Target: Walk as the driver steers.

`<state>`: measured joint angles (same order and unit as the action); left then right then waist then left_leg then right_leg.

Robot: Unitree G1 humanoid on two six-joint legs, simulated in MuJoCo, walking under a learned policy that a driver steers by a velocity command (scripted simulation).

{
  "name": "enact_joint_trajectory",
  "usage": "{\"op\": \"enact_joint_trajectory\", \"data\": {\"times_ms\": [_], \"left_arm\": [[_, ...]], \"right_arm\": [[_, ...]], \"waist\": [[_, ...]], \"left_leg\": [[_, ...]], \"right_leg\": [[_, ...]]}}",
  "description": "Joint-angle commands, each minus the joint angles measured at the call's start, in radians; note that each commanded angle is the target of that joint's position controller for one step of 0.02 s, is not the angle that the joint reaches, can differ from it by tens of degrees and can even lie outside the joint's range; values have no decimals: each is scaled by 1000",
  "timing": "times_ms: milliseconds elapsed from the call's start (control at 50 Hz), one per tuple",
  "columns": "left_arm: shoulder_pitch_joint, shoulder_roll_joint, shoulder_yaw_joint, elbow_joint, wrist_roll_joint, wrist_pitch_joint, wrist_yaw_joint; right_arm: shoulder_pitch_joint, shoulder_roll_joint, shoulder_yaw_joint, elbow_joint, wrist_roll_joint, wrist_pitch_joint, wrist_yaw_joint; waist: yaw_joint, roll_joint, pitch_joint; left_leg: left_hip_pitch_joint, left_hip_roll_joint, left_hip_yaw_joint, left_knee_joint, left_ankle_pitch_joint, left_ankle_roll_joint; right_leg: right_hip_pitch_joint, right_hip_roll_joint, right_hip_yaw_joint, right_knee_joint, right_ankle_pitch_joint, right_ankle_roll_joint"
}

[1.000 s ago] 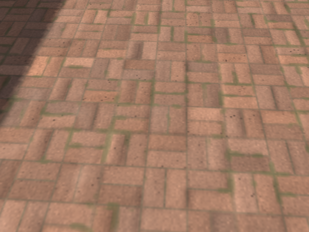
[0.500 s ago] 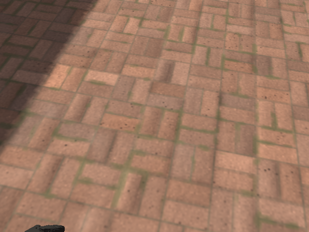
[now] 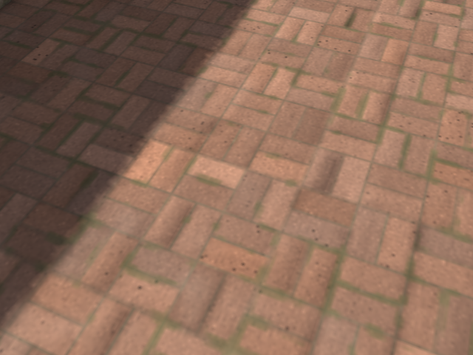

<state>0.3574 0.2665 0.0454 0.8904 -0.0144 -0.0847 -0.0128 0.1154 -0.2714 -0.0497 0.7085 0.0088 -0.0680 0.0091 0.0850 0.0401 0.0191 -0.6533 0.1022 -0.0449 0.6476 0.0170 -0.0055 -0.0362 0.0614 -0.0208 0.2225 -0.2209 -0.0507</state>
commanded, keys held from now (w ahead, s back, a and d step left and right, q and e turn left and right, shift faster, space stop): w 0.02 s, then w+e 0.06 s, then e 0.72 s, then no key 0.14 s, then w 0.06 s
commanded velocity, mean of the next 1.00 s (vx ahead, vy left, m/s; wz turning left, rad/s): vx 0.16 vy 0.00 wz -0.40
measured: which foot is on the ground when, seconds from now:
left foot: up 0.00-0.12, down 0.14-0.62, up 0.64-1.00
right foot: down 0.00-0.14, up 0.16-0.60, down 0.62-1.00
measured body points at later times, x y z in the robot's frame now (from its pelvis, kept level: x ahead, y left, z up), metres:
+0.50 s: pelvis +0.20 +0.04 +0.00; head +0.24 +0.03 +0.44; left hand +0.39 +0.29 -0.11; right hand +0.27 -0.26 -0.12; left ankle +0.23 +0.15 -0.75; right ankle +0.26 -0.11 -0.70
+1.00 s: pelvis +0.25 +0.01 -0.01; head +0.27 -0.01 +0.44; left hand +0.52 +0.18 -0.09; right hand +0.25 -0.31 -0.12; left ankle +0.32 +0.14 -0.73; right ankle +0.24 -0.10 -0.75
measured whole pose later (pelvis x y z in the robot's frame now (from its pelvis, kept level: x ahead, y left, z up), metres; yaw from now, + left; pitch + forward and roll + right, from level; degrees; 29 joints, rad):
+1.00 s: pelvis +0.25 +0.01 -0.01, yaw -27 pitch +2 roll +1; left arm 0.14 0.29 0.07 0.66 0.00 0.03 0.02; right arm 0.11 -0.30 -0.07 0.82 0.01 0.01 -0.01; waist 0.01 0.00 0.03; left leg -0.38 0.01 -0.04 0.70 -0.34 -0.06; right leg -0.34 0.07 0.10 0.50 -0.19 -0.04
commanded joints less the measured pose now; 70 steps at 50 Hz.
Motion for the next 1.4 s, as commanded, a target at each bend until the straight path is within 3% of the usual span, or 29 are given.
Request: {"op": "enact_joint_trajectory", "data": {"times_ms": [20,80,120,140,160,180,200,240,280,340,440,580,600,620,640,660,680,720,780,940,1040,1060,1080,1100,1140,1220,1280,1340,1400], "left_arm": [[29,176,39,-29,-8,0,7],[50,187,44,-10,-13,20,14],[11,199,46,-17,-9,32,21],[3,172,36,-32,0,30,23],[23,96,10,-70,32,18,22],[166,50,-6,-53,11,7,19],[101,170,28,-44,-16,12,21],[-3,156,36,-69,-16,35,30],[26,117,42,-67,-10,80,39],[11,88,45,-106,-2,116,47],[-105,83,45,-174,5,117,20],[-168,116,67,-251,5,140,-14],[-143,136,77,-248,10,138,-8],[-84,228,108,-243,11,134,10],[-65,339,127,-261,21,131,29],[-37,286,108,-269,38,108,17],[-65,262,100,-270,34,88,9],[-162,205,85,-280,1,80,21],[-210,199,78,-301,12,94,39],[-214,191,69,-290,23,108,40],[-190,136,36,-250,17,108,33],[-206,98,23,-258,20,101,33],[-220,66,18,-294,11,85,32],[-297,141,38,-321,-9,64,37],[-250,175,59,-285,-8,49,32],[-292,81,40,-272,12,27,16],[-328,19,18,-279,13,23,6],[-328,56,27,-281,2,31,-3],[-225,98,47,-242,9,35,1]], "right_arm": [[-128,-44,-5,-98,9,-21,14],[-150,-70,-13,-120,8,-33,27],[0,-121,-39,-79,-10,-43,22],[131,-173,-57,-48,-29,-48,14],[272,-258,-75,-37,-55,-43,2],[270,-251,-70,-37,-45,-24,6],[239,-173,-51,-54,-33,-8,2],[116,-114,-30,-47,-18,-1,-5],[26,-95,-28,-38,-30,-5,-1],[-42,-115,-38,-25,-41,-14,-8],[-46,-147,-50,8,-26,11,-38],[-29,-196,-70,46,23,54,-31],[9,-178,-68,65,25,57,-30],[65,-144,-61,77,1,56,-25],[43,-93,-40,27,-47,52,-20],[-21,-114,-43,15,-37,51,-20],[-64,-138,-50,9,-7,54,-22],[-58,-142,-55,27,-10,61,-40],[-30,-134,-58,32,-12,67,-45],[-28,-113,-42,47,-2,74,-30],[65,-88,-33,80,-8,43,-1],[139,-134,-40,91,-19,33,-5],[213,-242,-63,120,-26,28,-6],[209,-265,-74,114,-43,15,-3],[127,-180,-50,96,-17,-5,-21],[172,-124,-32,118,-7,-7,-32],[190,-144,-35,131,-7,9,-33],[232,-187,-46,148,3,25,-28],[194,-171,-39,148,14,30,-27]], "waist": [[9,-103,36],[-17,-112,41],[-111,-123,-45],[-169,-106,-162],[-197,64,-334],[-151,273,-505],[-179,132,-437],[-127,48,-204],[-59,76,-120],[-28,92,-81],[-61,60,-90],[-61,56,-66],[-54,23,-77],[-53,-133,-121],[-77,-405,-134],[-14,-275,-252],[-15,-190,-221],[-61,-114,-157],[-100,-148,-158],[-62,-195,-136],[-106,-165,-76],[-127,-64,-65],[-118,144,-42],[-163,188,61],[-105,128,93],[-136,88,62],[-154,108,16],[-160,123,-10],[-89,88,-40]], "left_leg": [[45,-36,34,-89,59,7],[75,-55,18,-154,-40,35],[308,-102,50,-223,-18,72],[559,-44,18,-193,161,108],[926,203,-212,-93,502,196],[1099,384,-499,-138,558,327],[989,325,-419,-170,494,290],[727,242,-197,-227,480,237],[485,192,-74,-326,383,222],[380,198,22,-405,319,250],[430,194,132,-422,184,233],[551,235,150,-249,104,155],[529,196,180,-162,72,106],[427,107,250,47,-51,25],[80,-62,272,371,-643,-78],[10,-103,56,546,-747,-77],[-20,-85,8,596,-679,-58],[-36,-52,-19,523,-533,-43],[72,-82,-15,433,-431,-54],[263,-89,4,122,-374,-68],[511,-108,71,-183,-316,14],[579,30,-97,-268,-431,69],[612,196,-380,-398,-661,190],[538,305,-618,-516,-800,294],[568,236,-481,-503,-710,238],[597,119,-204,-500,-269,177],[546,63,-51,-434,77,160],[545,100,-68,-381,144,168],[521,89,-77,-281,168,122]], "right_leg": [[-19,-265,125,-61,282,-143],[58,-305,176,14,351,-123],[50,-254,153,199,630,-77],[-53,-192,122,381,595,-34],[-344,-82,71,724,185,31],[-557,7,126,971,-479,68],[-593,-49,180,1051,-448,76],[-635,-118,111,1014,-331,96],[-501,-151,86,961,-241,113],[-472,-153,64,887,-140,130],[-425,-166,34,641,56,104],[-344,-114,-43,354,4,27],[-260,-91,-37,264,113,0],[-96,-164,102,196,476,-54],[102,-402,456,211,857,-246],[107,-455,545,183,772,-351],[84,-406,457,167,703,-316],[7,-329,365,157,522,-217],[-91,-279,326,134,487,-198],[-186,-254,340,132,244,-182],[-356,-162,363,137,-408,-93],[-452,-100,303,300,-418,-42],[-617,47,85,554,-361,20],[-741,10,135,708,-355,29],[-789,-56,159,810,-197,31],[-707,-97,54,699,4,71],[-504,-76,-3,482,48,92],[-394,-55,-12,379,72,80],[-192,-38,-5,202,211,26]]}}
